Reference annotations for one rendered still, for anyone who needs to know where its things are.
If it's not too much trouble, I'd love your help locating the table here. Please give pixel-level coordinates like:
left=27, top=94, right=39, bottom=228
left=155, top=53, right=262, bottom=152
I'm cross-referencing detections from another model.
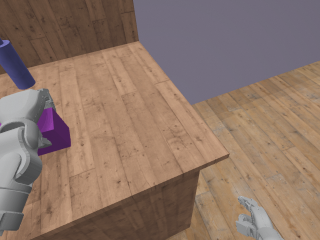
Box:
left=0, top=0, right=230, bottom=240

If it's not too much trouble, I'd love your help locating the robot right forearm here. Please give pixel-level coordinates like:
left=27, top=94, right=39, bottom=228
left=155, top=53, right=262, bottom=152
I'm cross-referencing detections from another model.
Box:
left=256, top=227, right=284, bottom=240

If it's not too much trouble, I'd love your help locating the robot left forearm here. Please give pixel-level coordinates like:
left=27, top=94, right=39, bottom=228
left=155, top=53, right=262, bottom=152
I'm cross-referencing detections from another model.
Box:
left=0, top=118, right=43, bottom=236

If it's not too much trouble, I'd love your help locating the robot left hand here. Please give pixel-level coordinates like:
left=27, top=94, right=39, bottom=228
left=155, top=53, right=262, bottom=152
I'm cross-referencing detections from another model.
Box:
left=0, top=88, right=57, bottom=149

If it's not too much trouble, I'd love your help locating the sponge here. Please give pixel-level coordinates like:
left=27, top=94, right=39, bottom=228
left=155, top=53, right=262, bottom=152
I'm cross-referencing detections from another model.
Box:
left=0, top=107, right=71, bottom=156

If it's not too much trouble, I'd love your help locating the robot right hand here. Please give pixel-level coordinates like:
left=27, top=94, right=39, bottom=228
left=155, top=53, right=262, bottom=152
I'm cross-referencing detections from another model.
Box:
left=235, top=196, right=274, bottom=240

